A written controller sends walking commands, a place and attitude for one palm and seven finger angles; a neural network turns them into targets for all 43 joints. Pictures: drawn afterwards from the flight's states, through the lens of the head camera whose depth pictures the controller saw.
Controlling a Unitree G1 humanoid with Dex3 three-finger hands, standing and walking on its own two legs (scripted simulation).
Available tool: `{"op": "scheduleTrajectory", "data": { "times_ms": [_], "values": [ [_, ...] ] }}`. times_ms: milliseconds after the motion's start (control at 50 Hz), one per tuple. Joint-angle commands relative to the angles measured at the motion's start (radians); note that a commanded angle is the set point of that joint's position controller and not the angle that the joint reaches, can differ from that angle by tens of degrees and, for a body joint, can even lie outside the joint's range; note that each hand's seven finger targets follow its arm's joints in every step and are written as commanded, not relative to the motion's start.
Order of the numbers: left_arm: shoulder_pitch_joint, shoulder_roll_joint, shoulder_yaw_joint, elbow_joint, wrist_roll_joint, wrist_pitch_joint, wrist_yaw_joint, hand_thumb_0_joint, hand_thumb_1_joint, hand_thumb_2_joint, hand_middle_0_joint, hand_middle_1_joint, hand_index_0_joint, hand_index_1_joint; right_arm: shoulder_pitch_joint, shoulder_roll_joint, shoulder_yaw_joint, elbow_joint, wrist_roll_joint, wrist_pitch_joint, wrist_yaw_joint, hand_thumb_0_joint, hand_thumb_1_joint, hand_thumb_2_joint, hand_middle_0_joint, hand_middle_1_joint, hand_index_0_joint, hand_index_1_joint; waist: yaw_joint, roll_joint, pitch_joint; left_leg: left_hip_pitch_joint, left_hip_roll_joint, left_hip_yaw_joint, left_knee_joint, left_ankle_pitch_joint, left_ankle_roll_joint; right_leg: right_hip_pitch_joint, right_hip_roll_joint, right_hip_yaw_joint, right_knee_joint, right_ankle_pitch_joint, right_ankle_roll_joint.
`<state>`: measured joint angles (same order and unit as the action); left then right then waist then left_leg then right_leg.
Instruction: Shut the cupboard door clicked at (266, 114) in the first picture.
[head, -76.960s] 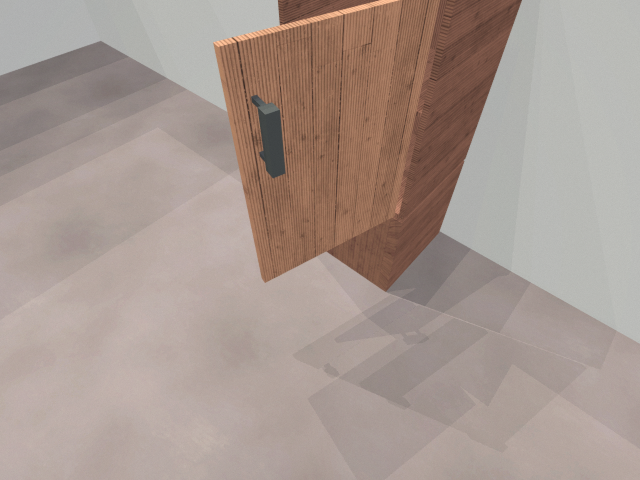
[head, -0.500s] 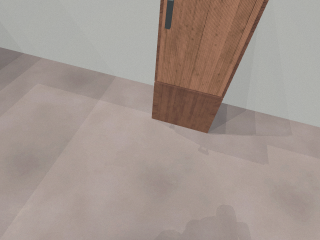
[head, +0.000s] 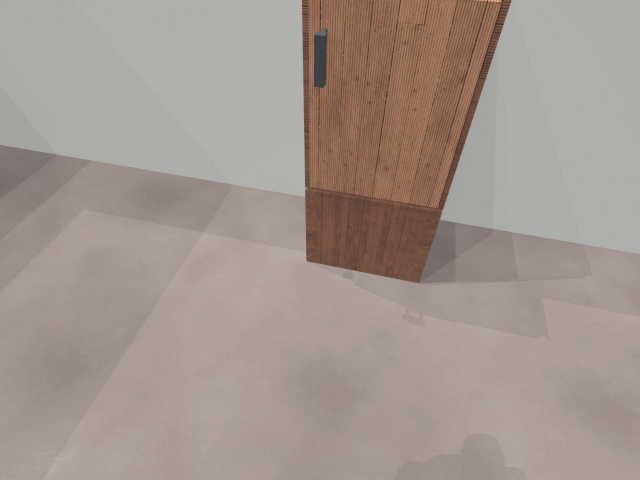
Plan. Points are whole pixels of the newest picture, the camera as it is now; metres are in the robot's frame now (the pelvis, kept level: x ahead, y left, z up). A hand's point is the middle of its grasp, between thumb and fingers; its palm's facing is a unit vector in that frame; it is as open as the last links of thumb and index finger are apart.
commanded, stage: let the arm hang, fingers relaxed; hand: left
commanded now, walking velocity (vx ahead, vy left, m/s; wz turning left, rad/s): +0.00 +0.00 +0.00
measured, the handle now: (322, 57) +1.05 +0.05 +0.09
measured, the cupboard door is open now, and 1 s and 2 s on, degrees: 0 0 0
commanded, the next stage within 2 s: look to check the result in 0.14 s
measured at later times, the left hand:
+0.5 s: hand out of the picture +0.01 +0.20 -0.17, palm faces +0.00 -0.97 -0.24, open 7.3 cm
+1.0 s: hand out of the picture +0.05 +0.19 -0.17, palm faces -0.01 -0.97 -0.23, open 7.3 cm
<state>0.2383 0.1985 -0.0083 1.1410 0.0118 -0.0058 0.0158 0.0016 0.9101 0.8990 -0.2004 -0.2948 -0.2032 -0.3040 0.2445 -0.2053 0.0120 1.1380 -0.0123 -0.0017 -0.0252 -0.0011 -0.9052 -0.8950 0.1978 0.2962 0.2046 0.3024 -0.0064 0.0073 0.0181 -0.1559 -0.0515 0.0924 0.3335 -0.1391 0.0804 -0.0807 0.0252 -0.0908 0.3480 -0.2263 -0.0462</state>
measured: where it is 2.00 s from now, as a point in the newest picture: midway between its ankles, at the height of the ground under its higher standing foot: outside the picture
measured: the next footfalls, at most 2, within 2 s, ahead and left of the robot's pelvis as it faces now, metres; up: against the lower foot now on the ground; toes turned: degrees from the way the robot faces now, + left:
none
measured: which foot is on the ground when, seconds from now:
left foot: down 0.00-1.00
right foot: down 0.00-1.00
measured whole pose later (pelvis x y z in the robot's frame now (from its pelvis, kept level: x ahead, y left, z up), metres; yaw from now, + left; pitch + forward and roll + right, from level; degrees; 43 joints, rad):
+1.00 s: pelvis +0.03 -0.01 +0.00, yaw +0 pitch -2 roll +0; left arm 0.21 0.22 0.00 1.16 0.01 -0.01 0.02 0.00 0.91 0.90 -0.20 -0.30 -0.20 -0.30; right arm 0.20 -0.24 0.01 1.14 -0.01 -0.01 -0.03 0.00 -0.91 -0.90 0.20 0.30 0.20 0.30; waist 0.00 -0.01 0.04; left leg -0.11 -0.05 0.09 0.31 -0.17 0.07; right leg -0.02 0.03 -0.09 0.29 -0.24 -0.05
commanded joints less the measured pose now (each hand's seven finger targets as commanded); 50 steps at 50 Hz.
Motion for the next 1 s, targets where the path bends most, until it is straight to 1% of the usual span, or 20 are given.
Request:
{"op": "scheduleTrajectory", "data": {
  "times_ms": [0,20,40,80,160,200,380,400,520,540,580,620,680,700,720,740,820,840,920,980],
  "values": [
    [0.051,0.131,0.027,-0.014,-0.002,-0.013,0.013,0.000,0.900,0.900,-0.200,-0.300,-0.200,-0.300,0.024,-0.133,-0.022,-0.025,0.000,-0.014,-0.009,0.000,-0.900,-0.900,0.200,0.300,0.200,0.300,0.002,-0.001,0.072,-0.017,0.166,-0.192,-0.082,0.006,-0.020,-0.068,-0.146,0.160,-0.095,0.031,-0.008],
    [0.049,0.139,0.029,-0.016,-0.001,-0.014,0.014,0.000,0.900,0.900,-0.200,-0.300,-0.200,-0.300,0.029,-0.136,-0.023,-0.025,0.001,-0.015,-0.009,0.000,-0.900,-0.900,0.200,0.300,0.200,0.300,0.002,0.002,0.054,-0.015,0.167,-0.194,-0.075,0.021,-0.020,-0.051,-0.146,0.155,-0.094,0.040,-0.008],
    [0.044,0.132,0.030,-0.015,-0.001,-0.014,0.014,0.000,0.900,0.900,-0.200,-0.300,-0.200,-0.300,0.024,-0.130,-0.023,-0.024,0.001,-0.016,-0.009,0.000,-0.900,-0.900,0.200,0.300,0.200,0.300,0.003,0.000,0.063,-0.016,0.167,-0.192,-0.078,0.021,-0.021,-0.053,-0.148,0.154,-0.095,0.041,-0.008],
    [0.045,0.132,0.030,-0.015,-0.002,-0.016,0.013,0.000,0.900,0.900,-0.200,-0.300,-0.200,-0.300,0.027,-0.134,-0.022,-0.024,0.000,-0.018,-0.011,0.000,-0.900,-0.900,0.200,0.300,0.200,0.300,0.001,0.011,0.045,-0.005,0.167,-0.194,-0.076,0.035,-0.021,-0.044,-0.149,0.157,-0.095,0.052,-0.010],
    [0.038,0.130,0.032,-0.011,-0.003,-0.016,0.013,0.000,0.900,0.900,-0.200,-0.300,-0.200,-0.300,0.024,-0.136,-0.022,-0.023,0.000,-0.020,-0.013,0.000,-0.900,-0.900,0.200,0.300,0.200,0.300,0.000,0.019,0.038,0.008,0.170,-0.194,-0.073,0.066,-0.022,-0.036,-0.148,0.155,-0.094,0.070,-0.011],
    [0.038,0.133,0.032,-0.010,-0.003,-0.016,0.013,0.000,0.900,0.900,-0.200,-0.300,-0.200,-0.300,0.022,-0.139,-0.023,-0.021,0.001,-0.020,-0.014,0.000,-0.900,-0.900,0.200,0.300,0.200,0.300,0.000,0.022,0.046,0.008,0.170,-0.190,-0.074,0.059,-0.023,-0.037,-0.149,0.155,-0.100,0.070,-0.010],
    [0.039,0.133,0.029,0.000,-0.002,-0.017,0.013,0.000,0.900,0.900,-0.200,-0.300,-0.200,-0.300,0.018,-0.153,-0.024,-0.022,0.002,-0.017,-0.016,0.000,-0.900,-0.900,0.200,0.300,0.200,0.300,-0.004,-0.003,0.041,0.038,0.175,-0.188,-0.071,0.074,-0.021,-0.043,-0.146,0.157,-0.105,0.081,-0.008],
    [0.037,0.136,0.029,0.000,-0.002,-0.016,0.013,0.000,0.900,0.900,-0.200,-0.300,-0.200,-0.300,0.014,-0.154,-0.025,-0.023,0.003,-0.017,-0.016,0.000,-0.900,-0.900,0.200,0.300,0.200,0.300,-0.003,-0.014,0.052,0.038,0.176,-0.187,-0.072,0.078,-0.020,-0.047,-0.146,0.155,-0.106,0.085,-0.007],
    [0.040,0.145,0.029,0.000,-0.001,-0.020,0.015,0.000,0.900,0.900,-0.200,-0.300,-0.200,-0.300,0.005,-0.165,-0.026,-0.027,0.004,-0.018,-0.014,0.000,-0.900,-0.900,0.200,0.300,0.200,0.300,-0.003,-0.027,0.016,0.063,0.177,-0.182,-0.057,0.127,-0.017,-0.028,-0.149,0.154,-0.103,0.132,-0.004],
    [0.037,0.145,0.029,0.000,-0.001,-0.019,0.015,0.000,0.900,0.900,-0.200,-0.300,-0.200,-0.300,-0.002,-0.162,-0.025,-0.025,0.004,-0.018,-0.014,0.000,-0.900,-0.900,0.200,0.300,0.200,0.300,-0.003,-0.017,0.030,0.060,0.178,-0.178,-0.062,0.119,-0.018,-0.034,-0.152,0.154,-0.105,0.126,-0.004],
    [0.034,0.149,0.028,0.000,-0.001,-0.019,0.014,0.000,0.900,0.900,-0.200,-0.300,-0.200,-0.300,-0.004,-0.166,-0.024,-0.023,0.004,-0.018,-0.015,0.000,-0.900,-0.900,0.200,0.300,0.200,0.300,-0.003,-0.022,0.041,0.057,0.178,-0.183,-0.066,0.121,-0.018,-0.036,-0.151,0.155,-0.106,0.124,-0.004],
    [0.036,0.153,0.029,-0.001,-0.001,-0.020,0.015,0.000,0.900,0.900,-0.200,-0.300,-0.200,-0.300,-0.005,-0.168,-0.025,-0.025,0.005,-0.019,-0.014,0.000,-0.900,-0.900,0.200,0.300,0.200,0.300,-0.002,-0.019,0.024,0.062,0.178,-0.182,-0.061,0.135,-0.017,-0.024,-0.152,0.155,-0.106,0.138,-0.003],
    [0.031,0.155,0.030,-0.002,-0.001,-0.020,0.014,0.000,0.900,0.900,-0.200,-0.300,-0.200,-0.300,-0.015,-0.171,-0.025,-0.024,0.003,-0.019,-0.014,0.000,-0.900,-0.900,0.200,0.300,0.200,0.300,-0.001,-0.026,0.044,0.058,0.177,-0.181,-0.065,0.124,-0.019,-0.030,-0.153,0.157,-0.110,0.137,-0.002],
    [0.028,0.156,0.030,-0.001,-0.001,-0.020,0.014,0.000,0.900,0.900,-0.200,-0.300,-0.200,-0.300,-0.019,-0.175,-0.025,-0.025,0.003,-0.019,-0.014,0.000,-0.900,-0.900,0.200,0.300,0.200,0.300,-0.002,-0.014,0.036,0.063,0.176,-0.181,-0.065,0.129,-0.019,-0.027,-0.155,0.159,-0.109,0.142,-0.003],
    [0.027,0.161,0.032,-0.003,0.000,-0.020,0.015,0.000,0.900,0.900,-0.200,-0.300,-0.200,-0.300,-0.015,-0.174,-0.024,-0.026,0.004,-0.019,-0.013,0.000,-0.900,-0.900,0.200,0.300,0.200,0.300,-0.002,-0.019,0.019,0.064,0.177,-0.184,-0.060,0.145,-0.018,-0.013,-0.154,0.154,-0.107,0.153,-0.002],
    [0.024,0.159,0.031,-0.004,0.000,-0.020,0.015,0.000,0.900,0.900,-0.200,-0.300,-0.200,-0.300,-0.022,-0.172,-0.025,-0.025,0.004,-0.019,-0.014,0.000,-0.900,-0.900,0.200,0.300,0.200,0.300,-0.001,-0.010,0.031,0.063,0.177,-0.181,-0.062,0.141,-0.020,-0.018,-0.157,0.155,-0.109,0.153,-0.002],
    [0.017,0.166,0.032,-0.008,0.000,-0.021,0.015,0.000,0.900,0.900,-0.200,-0.300,-0.200,-0.300,-0.023,-0.179,-0.026,-0.028,0.004,-0.019,-0.013,0.000,-0.900,-0.900,0.200,0.300,0.200,0.300,-0.002,-0.014,0.023,0.066,0.178,-0.181,-0.058,0.155,-0.020,-0.007,-0.157,0.152,-0.110,0.170,-0.002],
    [0.013,0.167,0.032,-0.009,-0.001,-0.021,0.015,0.000,0.900,0.900,-0.200,-0.300,-0.200,-0.300,-0.029,-0.177,-0.024,-0.025,0.004,-0.020,-0.013,0.000,-0.900,-0.900,0.200,0.300,0.200,0.300,-0.001,-0.007,0.036,0.061,0.178,-0.180,-0.063,0.151,-0.022,-0.011,-0.160,0.154,-0.110,0.171,-0.002],
    [0.011,0.170,0.034,-0.011,0.000,-0.023,0.015,0.000,0.900,0.900,-0.200,-0.300,-0.200,-0.300,-0.026,-0.184,-0.026,-0.029,0.003,-0.020,-0.014,0.000,-0.900,-0.900,0.200,0.300,0.200,0.300,-0.001,-0.012,0.016,0.069,0.178,-0.180,-0.054,0.168,-0.022,0.003,-0.160,0.152,-0.109,0.198,-0.001],
    [0.003,0.172,0.034,-0.012,-0.002,-0.021,0.014,0.000,0.900,0.900,-0.200,-0.300,-0.200,-0.300,-0.030,-0.188,-0.025,-0.029,0.002,-0.022,-0.014,0.000,-0.900,-0.900,0.200,0.300,0.200,0.300,0.000,0.008,0.016,0.074,0.179,-0.183,-0.062,0.175,-0.024,0.007,-0.162,0.153,-0.108,0.183,-0.005]
  ]
}}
